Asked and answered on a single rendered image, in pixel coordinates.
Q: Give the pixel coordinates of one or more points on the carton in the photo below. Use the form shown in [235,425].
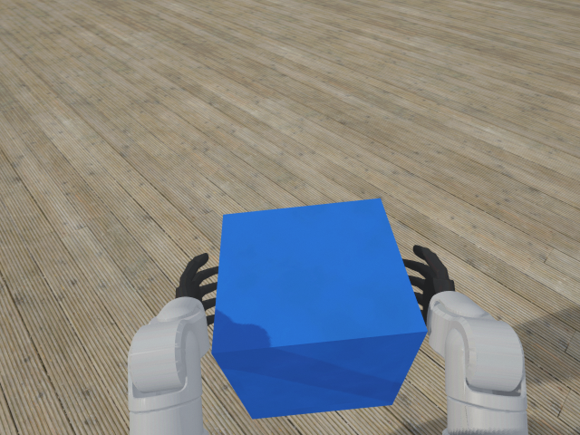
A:
[315,310]

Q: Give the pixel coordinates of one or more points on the right robot forearm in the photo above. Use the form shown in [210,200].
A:
[485,377]

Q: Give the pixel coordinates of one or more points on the robot right hand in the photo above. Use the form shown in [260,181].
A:
[436,277]

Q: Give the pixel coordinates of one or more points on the robot left hand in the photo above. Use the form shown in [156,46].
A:
[191,279]

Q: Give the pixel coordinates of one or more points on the left robot forearm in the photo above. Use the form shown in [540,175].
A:
[164,371]

